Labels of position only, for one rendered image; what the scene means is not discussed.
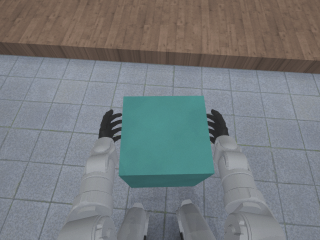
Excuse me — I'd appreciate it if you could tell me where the robot left upper arm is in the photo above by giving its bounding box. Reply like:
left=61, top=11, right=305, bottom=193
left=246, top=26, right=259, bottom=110
left=58, top=214, right=117, bottom=240

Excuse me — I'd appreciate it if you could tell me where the left robot thigh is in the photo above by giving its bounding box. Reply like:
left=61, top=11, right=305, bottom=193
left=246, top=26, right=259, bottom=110
left=116, top=207, right=150, bottom=240

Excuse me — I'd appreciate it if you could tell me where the robot right upper arm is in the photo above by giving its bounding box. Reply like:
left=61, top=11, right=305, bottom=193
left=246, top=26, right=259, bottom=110
left=224, top=211, right=285, bottom=240

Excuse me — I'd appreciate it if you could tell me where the right robot thigh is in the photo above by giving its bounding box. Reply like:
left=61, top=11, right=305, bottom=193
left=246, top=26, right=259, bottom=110
left=175, top=203, right=216, bottom=240

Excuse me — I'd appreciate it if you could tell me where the left robot forearm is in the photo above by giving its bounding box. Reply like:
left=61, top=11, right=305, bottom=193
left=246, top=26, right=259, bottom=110
left=57, top=137, right=119, bottom=240

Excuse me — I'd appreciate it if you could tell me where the robot left hand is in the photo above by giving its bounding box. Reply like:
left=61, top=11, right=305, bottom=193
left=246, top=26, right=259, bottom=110
left=98, top=109, right=122, bottom=142

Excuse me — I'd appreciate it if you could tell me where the right robot forearm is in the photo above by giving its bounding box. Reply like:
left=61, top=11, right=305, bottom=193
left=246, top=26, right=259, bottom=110
left=213, top=135, right=286, bottom=240

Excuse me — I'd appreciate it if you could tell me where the carton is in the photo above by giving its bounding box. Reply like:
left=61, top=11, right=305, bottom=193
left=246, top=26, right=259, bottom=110
left=118, top=95, right=215, bottom=188

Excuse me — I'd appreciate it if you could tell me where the robot right hand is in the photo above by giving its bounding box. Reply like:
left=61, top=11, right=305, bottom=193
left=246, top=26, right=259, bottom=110
left=206, top=109, right=229, bottom=144

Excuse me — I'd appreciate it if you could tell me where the robot thigh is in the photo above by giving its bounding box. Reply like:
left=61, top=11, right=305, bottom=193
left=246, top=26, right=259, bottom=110
left=175, top=203, right=216, bottom=240
left=116, top=207, right=150, bottom=240

